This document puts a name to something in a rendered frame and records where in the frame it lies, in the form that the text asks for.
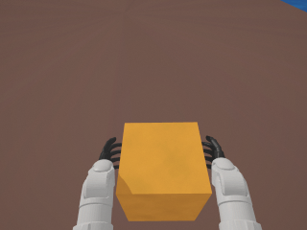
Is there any robot right hand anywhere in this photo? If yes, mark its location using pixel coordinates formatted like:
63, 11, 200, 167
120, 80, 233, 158
201, 135, 225, 170

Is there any carton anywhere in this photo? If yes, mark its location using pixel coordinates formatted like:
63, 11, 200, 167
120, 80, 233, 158
115, 122, 212, 221

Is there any right robot forearm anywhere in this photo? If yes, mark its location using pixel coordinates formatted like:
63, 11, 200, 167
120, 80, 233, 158
211, 157, 262, 230

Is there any robot left hand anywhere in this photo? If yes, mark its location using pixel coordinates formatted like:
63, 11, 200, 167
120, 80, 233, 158
99, 137, 122, 170

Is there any left robot forearm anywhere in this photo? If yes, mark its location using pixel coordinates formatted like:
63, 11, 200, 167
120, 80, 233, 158
73, 159, 115, 230

